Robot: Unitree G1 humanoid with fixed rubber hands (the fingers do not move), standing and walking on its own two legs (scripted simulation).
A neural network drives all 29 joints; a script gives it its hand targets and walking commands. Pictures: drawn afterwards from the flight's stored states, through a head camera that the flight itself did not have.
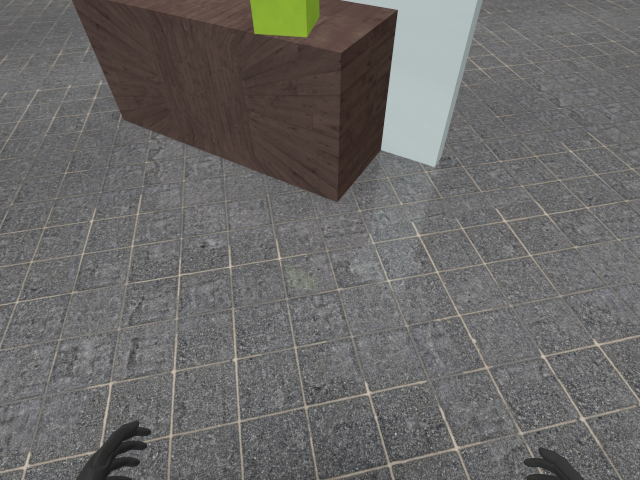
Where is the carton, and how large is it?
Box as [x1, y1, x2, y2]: [250, 0, 318, 36]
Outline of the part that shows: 250,0 254,33 307,36 318,18 318,0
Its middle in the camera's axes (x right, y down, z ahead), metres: -0.12 -0.91 +1.38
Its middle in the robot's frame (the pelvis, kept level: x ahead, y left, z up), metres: +1.65 +0.18 +0.06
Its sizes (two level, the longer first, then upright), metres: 0.210 0.200 0.250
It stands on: a pedestal, 0.68 m high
